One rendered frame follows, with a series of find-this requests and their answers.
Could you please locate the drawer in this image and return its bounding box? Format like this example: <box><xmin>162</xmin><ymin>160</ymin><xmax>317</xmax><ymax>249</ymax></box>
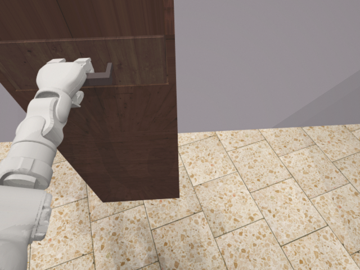
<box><xmin>0</xmin><ymin>35</ymin><xmax>167</xmax><ymax>89</ymax></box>

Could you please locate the robot left upper arm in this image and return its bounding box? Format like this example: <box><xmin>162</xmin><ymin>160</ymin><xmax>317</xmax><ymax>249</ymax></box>
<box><xmin>0</xmin><ymin>185</ymin><xmax>52</xmax><ymax>270</ymax></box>

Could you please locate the handle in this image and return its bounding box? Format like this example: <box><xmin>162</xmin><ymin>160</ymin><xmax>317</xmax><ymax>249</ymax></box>
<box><xmin>83</xmin><ymin>62</ymin><xmax>113</xmax><ymax>86</ymax></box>

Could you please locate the left robot hand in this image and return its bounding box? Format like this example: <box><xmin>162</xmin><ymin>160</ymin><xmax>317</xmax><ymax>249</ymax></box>
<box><xmin>36</xmin><ymin>58</ymin><xmax>94</xmax><ymax>108</ymax></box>

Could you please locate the cabinet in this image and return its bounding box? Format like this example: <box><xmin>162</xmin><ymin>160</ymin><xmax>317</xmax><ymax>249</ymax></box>
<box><xmin>0</xmin><ymin>0</ymin><xmax>179</xmax><ymax>203</ymax></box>

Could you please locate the robot left forearm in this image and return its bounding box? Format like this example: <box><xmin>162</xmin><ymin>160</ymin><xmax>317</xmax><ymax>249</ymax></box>
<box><xmin>0</xmin><ymin>87</ymin><xmax>72</xmax><ymax>190</ymax></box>

